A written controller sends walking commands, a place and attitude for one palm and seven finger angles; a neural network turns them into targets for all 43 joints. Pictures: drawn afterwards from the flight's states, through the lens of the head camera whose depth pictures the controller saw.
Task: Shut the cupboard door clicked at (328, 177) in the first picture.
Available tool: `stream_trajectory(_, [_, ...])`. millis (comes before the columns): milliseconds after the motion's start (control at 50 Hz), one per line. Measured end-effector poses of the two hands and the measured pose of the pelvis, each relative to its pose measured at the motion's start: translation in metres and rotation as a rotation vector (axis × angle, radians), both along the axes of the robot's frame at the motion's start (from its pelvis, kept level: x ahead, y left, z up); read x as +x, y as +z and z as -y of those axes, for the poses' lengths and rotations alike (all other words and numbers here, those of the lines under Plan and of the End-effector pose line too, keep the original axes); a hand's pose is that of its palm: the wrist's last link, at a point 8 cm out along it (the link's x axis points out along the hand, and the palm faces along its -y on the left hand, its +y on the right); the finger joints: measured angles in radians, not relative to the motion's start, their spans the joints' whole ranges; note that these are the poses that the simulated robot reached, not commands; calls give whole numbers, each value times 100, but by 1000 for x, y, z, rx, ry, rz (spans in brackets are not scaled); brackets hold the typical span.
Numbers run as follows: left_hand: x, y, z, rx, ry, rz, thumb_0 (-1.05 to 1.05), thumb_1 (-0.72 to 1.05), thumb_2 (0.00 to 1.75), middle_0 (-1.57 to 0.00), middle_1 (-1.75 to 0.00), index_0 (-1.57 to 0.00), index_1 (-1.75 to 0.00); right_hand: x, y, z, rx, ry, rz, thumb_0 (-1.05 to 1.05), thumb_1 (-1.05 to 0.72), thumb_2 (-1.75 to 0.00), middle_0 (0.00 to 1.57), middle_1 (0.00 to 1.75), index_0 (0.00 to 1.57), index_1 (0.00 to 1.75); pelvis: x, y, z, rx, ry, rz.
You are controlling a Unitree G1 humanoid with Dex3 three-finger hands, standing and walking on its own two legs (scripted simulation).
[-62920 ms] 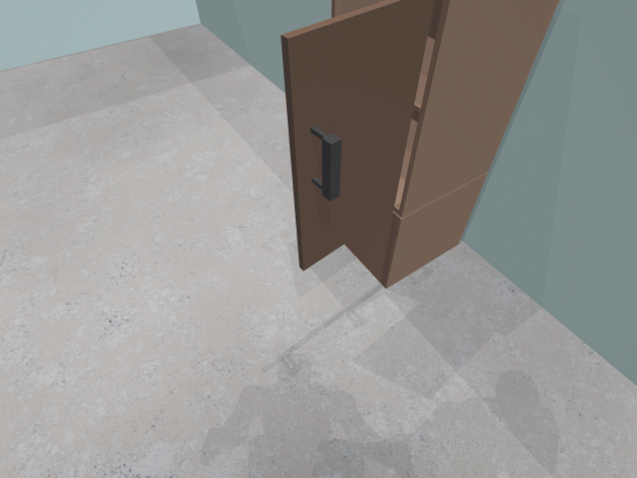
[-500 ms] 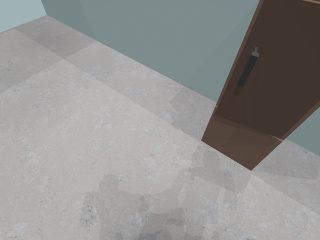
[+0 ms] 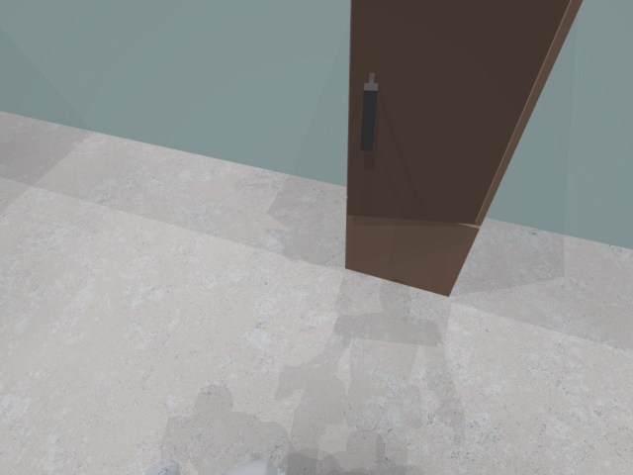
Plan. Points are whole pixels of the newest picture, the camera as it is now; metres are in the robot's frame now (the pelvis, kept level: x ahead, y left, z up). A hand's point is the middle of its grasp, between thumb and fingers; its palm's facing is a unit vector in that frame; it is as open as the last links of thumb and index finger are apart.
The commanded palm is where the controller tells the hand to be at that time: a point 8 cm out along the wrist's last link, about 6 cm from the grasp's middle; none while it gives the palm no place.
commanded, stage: take the last steps up to it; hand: left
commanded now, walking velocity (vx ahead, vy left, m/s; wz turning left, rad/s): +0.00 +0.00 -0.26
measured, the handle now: (369, 112) +0.77 -0.08 +0.01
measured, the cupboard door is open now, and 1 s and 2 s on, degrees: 12 12 12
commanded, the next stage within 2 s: come to a stop and stand still in 0.88 s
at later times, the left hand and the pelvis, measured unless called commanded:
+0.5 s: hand (222, 452) +0.18 +0.16 -0.16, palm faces -0.18 -0.97 -0.16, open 7.4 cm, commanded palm none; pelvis +0.08 -0.02 +0.01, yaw -9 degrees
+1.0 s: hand (309, 389) +0.28 +0.04 -0.19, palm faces -0.11 -0.98 -0.14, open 7.3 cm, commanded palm none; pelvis +0.24 -0.14 -0.01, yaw -8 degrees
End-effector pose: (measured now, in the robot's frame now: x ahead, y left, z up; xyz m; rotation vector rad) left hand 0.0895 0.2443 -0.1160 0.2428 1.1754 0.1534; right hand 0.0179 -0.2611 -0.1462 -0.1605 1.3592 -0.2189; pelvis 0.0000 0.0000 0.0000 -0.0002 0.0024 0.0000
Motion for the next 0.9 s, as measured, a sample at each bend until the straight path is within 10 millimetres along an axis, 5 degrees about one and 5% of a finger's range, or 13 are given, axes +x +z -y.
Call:
stream_trajectory(220, [-7,-31,2,-100,8,-72,0,90,90,-20,-30,-20,-30,17,16,-19,-40,-1,87,0,-91,-90,20,30,20,30,18,-5,-10,-21,-48,-8])
stream_trajectory(300, [4,-33,0,-115,-40,-131,1,91,90,-20,-30,-20,-29,5,26,-25,-52,-44,78,0,-91,-90,20,30,20,30,30,0,-9,-18,-84,-8])
stream_trajectory(460, [69,-18,20,-106,-118,-114,1,91,90,-20,-29,-19,-29,-32,36,-19,-27,-153,-79,0,-90,-90,20,30,20,30,66,13,13,-25,-146,-21])
stream_trajectory(640, [179,-26,99,-66,-235,-19,1,91,90,-20,-29,-19,-29,-41,5,25,55,-278,-247,0,-90,-90,20,30,20,30,122,-13,78,-3,-186,-20])
stream_trajectory(720, [189,-20,126,-67,-199,-4,0,91,90,-20,-29,-20,-29,12,2,60,47,-250,-210,1,-91,-90,20,30,20,30,143,-7,97,-12,-174,-8])
stream_trajectory(900, [184,-28,147,-82,-102,-122,0,93,90,-20,-30,-20,-30,200,20,110,-8,-104,123,0,-91,-90,19,30,20,30,205,3,127,-36,-141,-15])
